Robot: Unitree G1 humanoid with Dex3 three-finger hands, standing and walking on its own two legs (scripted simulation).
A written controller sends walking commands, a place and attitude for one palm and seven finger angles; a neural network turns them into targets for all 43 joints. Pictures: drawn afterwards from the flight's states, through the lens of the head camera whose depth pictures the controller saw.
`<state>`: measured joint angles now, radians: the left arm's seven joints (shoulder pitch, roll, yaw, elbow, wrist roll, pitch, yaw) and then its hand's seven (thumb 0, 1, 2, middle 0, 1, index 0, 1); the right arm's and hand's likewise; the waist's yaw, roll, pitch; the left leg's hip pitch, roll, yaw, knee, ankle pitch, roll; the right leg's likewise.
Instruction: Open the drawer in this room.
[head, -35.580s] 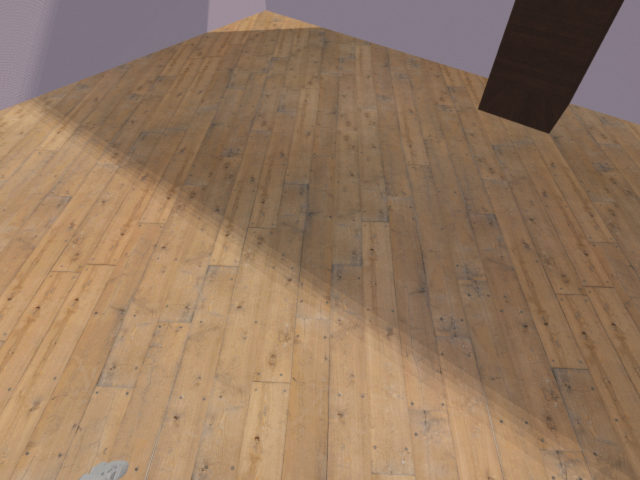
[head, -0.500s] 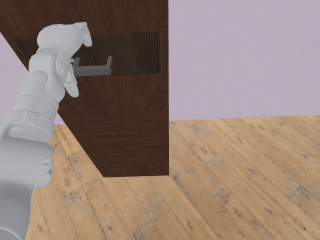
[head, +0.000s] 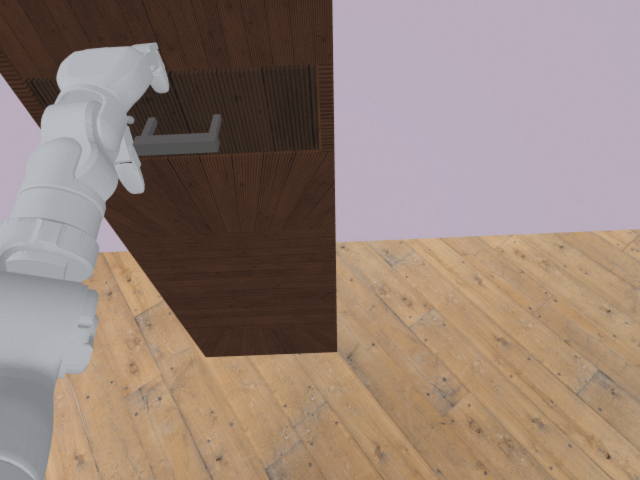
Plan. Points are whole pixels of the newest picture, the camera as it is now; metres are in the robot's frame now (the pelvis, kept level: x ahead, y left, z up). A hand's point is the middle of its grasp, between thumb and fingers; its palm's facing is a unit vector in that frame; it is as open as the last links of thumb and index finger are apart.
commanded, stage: move the hooked fingers above the handle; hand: left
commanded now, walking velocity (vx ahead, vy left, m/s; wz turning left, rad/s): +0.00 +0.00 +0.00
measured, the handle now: (180, 133) +0.55 +0.19 +0.14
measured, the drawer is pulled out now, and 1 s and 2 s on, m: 0.00 0.00 0.00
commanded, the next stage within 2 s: lower the fingers behind the handle in 1.68 s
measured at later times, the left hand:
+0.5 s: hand (135, 128) +0.48 +0.21 +0.20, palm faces -0.06 +0.01 -1.00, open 13.8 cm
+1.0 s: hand (161, 141) +0.48 +0.19 +0.19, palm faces -0.08 -0.01 -1.00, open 13.8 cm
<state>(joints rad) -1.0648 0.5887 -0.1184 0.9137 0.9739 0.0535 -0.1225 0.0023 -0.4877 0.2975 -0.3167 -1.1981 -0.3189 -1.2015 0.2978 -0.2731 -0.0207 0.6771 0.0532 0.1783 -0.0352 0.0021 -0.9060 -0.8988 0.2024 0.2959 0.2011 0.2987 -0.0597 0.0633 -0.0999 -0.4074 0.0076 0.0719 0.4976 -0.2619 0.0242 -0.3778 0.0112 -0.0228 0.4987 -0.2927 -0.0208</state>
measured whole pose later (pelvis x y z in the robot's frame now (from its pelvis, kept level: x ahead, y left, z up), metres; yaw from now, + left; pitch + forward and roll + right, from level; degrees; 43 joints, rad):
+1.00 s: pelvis +0.00 +0.00 +0.00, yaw +1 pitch +9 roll +0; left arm -1.03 0.52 -0.21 0.82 0.92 0.01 -0.21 0.00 -0.49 0.30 -0.32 -1.20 -0.32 -1.20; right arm 0.29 -0.28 -0.02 0.69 0.06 0.17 -0.05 0.00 -0.91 -0.90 0.20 0.30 0.20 0.30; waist -0.05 0.05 -0.08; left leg -0.40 0.00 0.05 0.50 -0.26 0.03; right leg -0.35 0.00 -0.04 0.50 -0.30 -0.02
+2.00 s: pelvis -0.01 +0.00 +0.00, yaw +0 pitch +11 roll +0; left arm -1.04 0.48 -0.13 0.88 0.97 -0.04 -0.01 0.00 -0.49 0.30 -0.32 -1.20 -0.32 -1.20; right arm 0.28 -0.27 -0.03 0.69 0.04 0.13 -0.03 0.00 -0.91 -0.90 0.20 0.30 0.20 0.30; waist -0.07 0.06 -0.10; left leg -0.45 0.00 0.07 0.52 -0.26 0.03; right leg -0.42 0.01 -0.02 0.53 -0.29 -0.02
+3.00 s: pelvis +0.00 +0.00 -0.01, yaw +0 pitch +13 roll +0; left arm -0.94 0.49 -0.12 0.94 1.01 0.00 0.08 0.00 -0.49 0.30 -0.31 -1.20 -0.32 -1.20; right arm 0.32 -0.26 -0.05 0.70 0.03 0.15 -0.03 0.00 -0.91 -0.90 0.20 0.30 0.20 0.30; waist -0.08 0.05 -0.12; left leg -0.52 0.01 0.06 0.60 -0.30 0.02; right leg -0.49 0.02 -0.03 0.59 -0.33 -0.02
